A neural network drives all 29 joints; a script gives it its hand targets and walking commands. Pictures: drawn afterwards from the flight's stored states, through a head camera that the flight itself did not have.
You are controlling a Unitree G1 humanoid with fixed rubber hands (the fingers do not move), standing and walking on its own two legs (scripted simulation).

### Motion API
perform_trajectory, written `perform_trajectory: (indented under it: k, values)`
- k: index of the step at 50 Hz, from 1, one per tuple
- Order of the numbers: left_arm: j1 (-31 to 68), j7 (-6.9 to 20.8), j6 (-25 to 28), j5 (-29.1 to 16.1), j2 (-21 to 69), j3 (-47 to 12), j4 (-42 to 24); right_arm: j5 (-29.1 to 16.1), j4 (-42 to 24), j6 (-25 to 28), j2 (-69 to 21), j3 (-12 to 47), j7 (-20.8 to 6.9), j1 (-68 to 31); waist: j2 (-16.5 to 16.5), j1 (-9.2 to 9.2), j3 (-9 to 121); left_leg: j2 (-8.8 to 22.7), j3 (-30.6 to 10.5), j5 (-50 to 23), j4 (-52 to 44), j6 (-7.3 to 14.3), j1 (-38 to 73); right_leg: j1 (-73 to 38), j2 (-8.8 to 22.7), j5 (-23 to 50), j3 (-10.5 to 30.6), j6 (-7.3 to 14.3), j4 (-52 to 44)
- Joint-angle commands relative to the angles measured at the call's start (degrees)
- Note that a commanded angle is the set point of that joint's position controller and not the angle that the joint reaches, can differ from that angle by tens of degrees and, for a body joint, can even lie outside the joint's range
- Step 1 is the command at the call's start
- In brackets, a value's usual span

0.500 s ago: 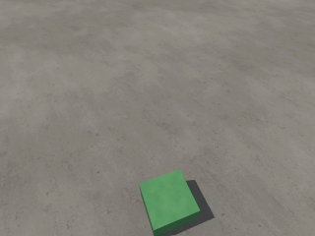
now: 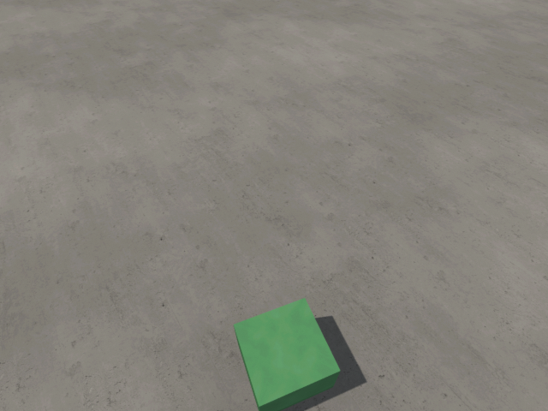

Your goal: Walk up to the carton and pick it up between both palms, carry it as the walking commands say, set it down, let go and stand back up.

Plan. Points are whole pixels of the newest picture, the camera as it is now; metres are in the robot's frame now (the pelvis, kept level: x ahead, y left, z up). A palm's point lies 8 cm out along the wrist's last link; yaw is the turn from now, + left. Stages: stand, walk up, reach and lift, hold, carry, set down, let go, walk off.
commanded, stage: walk up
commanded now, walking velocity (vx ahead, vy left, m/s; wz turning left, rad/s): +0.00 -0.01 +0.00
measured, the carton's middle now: (284, 356) +0.43 -0.01 -0.69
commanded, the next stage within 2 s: none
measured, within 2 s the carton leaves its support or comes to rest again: neither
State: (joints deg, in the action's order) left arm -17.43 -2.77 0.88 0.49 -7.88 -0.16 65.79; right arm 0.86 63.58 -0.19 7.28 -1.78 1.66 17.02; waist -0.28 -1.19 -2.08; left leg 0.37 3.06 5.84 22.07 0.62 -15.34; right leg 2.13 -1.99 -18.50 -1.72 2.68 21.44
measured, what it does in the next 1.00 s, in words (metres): steps to the right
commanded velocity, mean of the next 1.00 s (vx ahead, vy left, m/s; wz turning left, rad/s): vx -0.01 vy -0.12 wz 0.17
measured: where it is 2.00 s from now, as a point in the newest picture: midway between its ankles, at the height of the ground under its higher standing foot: outside the picture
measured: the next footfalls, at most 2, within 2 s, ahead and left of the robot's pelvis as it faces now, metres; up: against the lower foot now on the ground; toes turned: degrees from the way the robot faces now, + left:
right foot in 1.02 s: -0.01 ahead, -0.29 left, +0.00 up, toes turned +11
left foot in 1.24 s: -0.06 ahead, -0.08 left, +0.00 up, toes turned +18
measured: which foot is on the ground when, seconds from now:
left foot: down 0.00-1.00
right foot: down 0.00-0.70, up 0.72-1.00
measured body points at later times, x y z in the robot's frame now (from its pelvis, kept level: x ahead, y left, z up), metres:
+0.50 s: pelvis +0.01 -0.02 +0.00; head +0.03 -0.02 +0.45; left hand -0.03 +0.20 -0.16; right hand +0.03 -0.24 -0.16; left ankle +0.07 +0.11 -0.74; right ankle -0.08 -0.09 -0.74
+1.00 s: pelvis -0.05 -0.12 -0.02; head -0.02 -0.09 +0.43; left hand -0.02 +0.18 -0.15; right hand +0.02 -0.42 -0.14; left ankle +0.06 +0.12 -0.73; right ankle -0.05 -0.30 -0.74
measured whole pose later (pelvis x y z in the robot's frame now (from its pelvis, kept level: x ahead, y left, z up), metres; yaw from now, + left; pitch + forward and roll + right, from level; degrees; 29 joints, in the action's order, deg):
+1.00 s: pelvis -0.05 -0.12 -0.02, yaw +12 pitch +1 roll -4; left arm -15.7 1.4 -4.0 2.5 -18.2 3.8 45.1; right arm 3.8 51.2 -4.7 18.1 -5.9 3.2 18.8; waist 1.7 -1.9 -2.5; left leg 7.3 -13.1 15.5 32.1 -7.2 -30.7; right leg 13.7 1.7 -26.3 -1.2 -1.3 34.5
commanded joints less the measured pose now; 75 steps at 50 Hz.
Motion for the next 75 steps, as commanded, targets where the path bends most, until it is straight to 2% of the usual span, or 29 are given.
perform_trajectory:
  k: [1,24,26,32,34,35,37,39,45,48,49,50,51,53,55,58,61,62,63,64,65,66,67,68,70,72,73,74,75]
  values:
    - [-5.85,-0.47,0.28,-0.03,-3.89,0.63,0.15,0.22,-0.93,0.38,6.0,-1.32,0.48,3.16,2.49,0.42,-1.69,6.06,-6.64,-11.52,-1.27,0.9,6.98,7.95,8.12,12.13,5.49,0.31,-5.37]
    - [-9.73,-0.64,-0.18,0.0,-2.56,1.25,-0.81,0.29,-1.82,-0.55,3.82,-1.0,1.18,0.26,3.24,1.85,-1.9,5.71,-4.12,-7.48,2.73,0.89,4.77,7.56,9.88,22.76,5.73,-2.18,-3.4]
    - [-9.24,-0.84,0.52,-0.17,-3.46,0.89,-0.82,0.16,-1.81,-0.67,4.33,-1.1,0.93,-0.47,-1.25,2.05,-2.51,4.14,-3.23,-4.59,1.65,-0.08,2.39,6.74,9.91,26.51,7.11,-1.94,-2.95]
    - [-8.6,-0.24,0.17,0.05,-3.37,0.91,-1.52,0.18,-2.27,-0.85,3.56,-0.36,0.61,1.15,0.01,1.31,-2.71,4.37,-2.34,-3.0,1.65,-0.2,5.43,9.2,9.77,14.06,6.36,0.42,-5.7]
    - [-4.7,0.42,-3.24,2.01,-15.1,5.47,-6.5,-0.08,-2.74,-1.84,15.0,-3.89,2.82,8.9,-6.58,-1.52,-6.17,15.93,-19.08,-17.86,3.17,2.45,11.51,18.9,3.19,8.48,-5.71,-4.69,13.78]
    - [-6.06,1.06,-4.22,3.29,-12.6,6.06,-8.57,0.38,-0.29,-2.23,19.1,-5.23,4.2,15.89,3.22,-2.87,-2.12,26.01,-32.32,-21.47,-1.94,9.0,16.1,24.89,1.13,-11.67,-3.59,-7.21,30.34]
    - [-3.94,2.38,-5.67,3.89,-9.43,5.77,-14.51,1.07,-3.76,-2.1,20.58,-6.05,4.61,12.04,5.05,-1.05,-1.9,31.26,-42.12,-6.55,-6.13,12.0,3.6,26.65,5.06,-10.22,10.08,-7.1,48.79]
    - [-3.68,3.4,-5.64,3.12,-8.7,4.22,-17.45,1.77,-8.61,-2.36,19.39,-5.88,3.73,0.14,6.73,0.56,-2.41,24.36,-33.87,19.08,-7.59,8.06,-4.05,26.22,5.99,-4.44,11.07,-6.39,48.36]
    - [-8.85,5.07,-6.71,1.58,-7.4,3.3,-19.09,3.25,-16.29,-3.77,20.17,-5.71,1.33,-5.61,26.84,3.26,2.21,7.9,-16.24,32.45,-12.86,-2.48,-17.71,8.56,-1.63,-9.46,-5.01,-5.61,24.38]
    - [-24.96,3.75,-5.85,1.87,-9.03,4.43,-14.36,2.9,-18.74,-3.4,18.67,-4.93,1.67,-5.42,11.34,10.52,5.53,3.82,-11.67,30.97,-0.73,-5.73,-19.06,-3.1,-4.61,-6.73,-12.12,-3.92,7.56]
    - [-28.77,3.23,-5.57,2.61,-12.55,4.95,-13.52,3.05,-20.03,-3.42,14.73,-3.92,1.4,-6.32,-4.39,13.92,3.05,-2.96,-3.07,29.51,19.15,-7.12,-23.01,-1.05,2.34,-9.88,-2.72,-1.05,-4.96]
    - [-18.88,3.06,-4.44,2.56,-18.77,5.48,-18.54,3.05,-22.07,-3.71,10.32,-2.95,1.48,-3.16,-24.19,8.97,-1.63,-6.34,0.01,40.95,41.07,-5.76,-28.4,14.04,22.14,-17.53,23.45,4.34,-13.9]
    - [-7.61,3.25,-4.25,1.4,-15.9,4.11,-21.86,2.91,-22.07,-4.22,10.18,-3.33,1.07,-2.43,-9.01,1.47,-7.74,-1.19,-4.08,28.67,48.9,-3.41,-26.55,22.91,24.02,-28.23,25.49,5.79,-17.69]
    - [1.53,2.5,-2.85,0.87,-19.29,5.0,-23.46,1.34,-23.04,-3.43,9.91,-3.99,-0.36,-7.27,-16.98,0.84,-7.61,0.95,-4.84,18.74,55.2,-2.57,-20.39,32.57,24.26,-27.67,26.1,9.47,-21.5]
    - [6.97,1.72,-1.79,1.25,-13.4,3.87,-23.88,0.33,-19.22,-2.52,12.12,-4.13,-1.4,1.52,-7.08,-5.01,-4.4,0.78,-3.56,15.52,46.24,-3.62,-10.75,25.86,13.4,-3.63,7.07,3.54,-10.38]
    - [-4.73,2.11,-1.07,1.2,-12.05,3.4,-18.73,0.53,-21.33,-2.38,8.08,-2.71,-1.48,-5.32,-4.77,-0.93,-2.05,-1.84,0.36,20.08,20.02,-2.26,-6.7,11.46,14.27,14.75,6.55,2.97,-0.79]
    - [-12.08,1.21,-0.71,1.0,-12.14,3.08,-15.25,-0.03,-19.8,-1.01,6.74,-1.16,-0.37,-2.2,-4.9,-0.32,1.4,0.26,-3.41,4.95,-3.51,-2.67,9.98,10.03,13.81,21.78,3.92,0.47,7.94]
    - [-14.85,1.12,-0.65,0.46,-10.45,2.93,-14.58,0.51,-20.17,-0.63,11.2,-2.25,-0.43,-1.35,-0.61,0.18,3.9,6.77,-11.43,-5.56,-3.65,-0.36,16.6,14.35,14.54,19.34,4.76,-1.69,12.28]
    - [-14.38,0.91,-0.91,0.61,-6.87,1.92,-15.94,0.58,-21.69,0.38,14.22,-2.37,-0.38,-2.85,9.54,1.38,4.29,21.15,-26.19,-31.71,-2.32,2.68,24.68,27.44,8.5,-9.11,2.13,-4.3,20.91]
    - [-9.15,1.01,-1.62,0.28,-9.48,2.18,-17.93,-0.56,-19.46,-0.32,18.82,-3.29,-0.96,-2.45,8.86,0.31,1.16,19.67,-21.34,-41.47,1.33,10.84,18.35,26.13,7.37,-13.02,-0.32,-5.31,24.58]
    - [-6.26,0.77,-1.63,0.29,-10.9,2.36,-18.94,-0.56,-19.69,-0.06,16.4,-3.03,-0.77,-3.49,6.89,-0.36,3.03,19.55,-22.28,-41.97,2.17,12.35,18.49,26.69,6.83,-12.89,0.97,-5.5,26.45]
    - [-3.36,0.06,-1.64,-0.58,-13.0,3.76,-19.72,-0.77,-18.45,-1.48,17.04,-3.99,-1.17,-7.35,11.97,2.08,-0.63,11.5,-12.14,-34.36,-0.2,10.82,6.53,21.25,8.45,-11.05,1.41,-4.61,27.0]
    - [-5.85,1.39,-2.06,1.05,-10.34,2.7,-17.0,0.72,-20.13,-0.33,13.44,-2.69,-0.32,-7.2,2.03,0.17,0.88,19.08,-17.12,-38.58,0.21,9.88,13.12,25.0,7.09,-11.15,0.45,-5.37,29.13]
    - [-7.19,1.14,-2.01,0.05,-11.66,3.03,-17.92,-0.19,-19.5,-1.5,15.26,-3.28,-0.65,-9.18,12.35,3.76,1.01,9.02,-9.67,-28.69,0.39,8.67,3.92,18.01,7.91,-6.73,1.02,-5.21,25.31]
    - [-8.35,1.74,-2.05,0.49,-10.12,2.9,-17.23,0.28,-20.41,-1.87,14.16,-3.44,-0.61,-11.1,11.48,3.63,2.48,8.09,-8.26,-15.01,-0.63,6.77,-0.24,13.46,7.35,-1.67,-0.8,-4.53,22.17]
    - [-9.31,1.72,-1.37,1.29,-8.94,1.6,-16.48,0.32,-19.43,-2.25,12.88,-2.7,-0.66,-9.06,5.11,4.38,1.4,7.17,-10.56,-3.79,1.71,5.12,-6.09,7.29,6.05,6.96,-3.34,-4.76,12.46]
    - [-16.82,0.83,-1.15,1.27,-12.74,3.35,-13.61,0.67,-20.37,-3.39,13.12,-2.9,-1.31,-11.3,1.39,8.55,0.82,-0.54,-1.58,9.69,12.6,2.12,-12.48,0.68,10.79,9.41,1.22,-4.43,3.23]
    - [-20.61,0.23,-0.89,2.08,-19.0,4.32,-12.58,1.77,-22.41,-3.67,9.85,-2.69,-1.03,-13.37,-14.53,9.38,1.97,-5.32,-0.12,26.31,26.75,-0.72,-19.22,-1.3,26.47,27.12,20.84,0.87,-2.43]
    - [-19.6,-0.12,-0.91,1.95,-21.49,5.18,-15.05,1.9,-21.62,-4.69,10.73,-2.38,-1.39,-8.69,-14.95,7.9,4.86,-1.78,-4.45,28.18,36.76,-0.55,-16.7,1.68,32.01,23.0,23.7,4.83,-5.22]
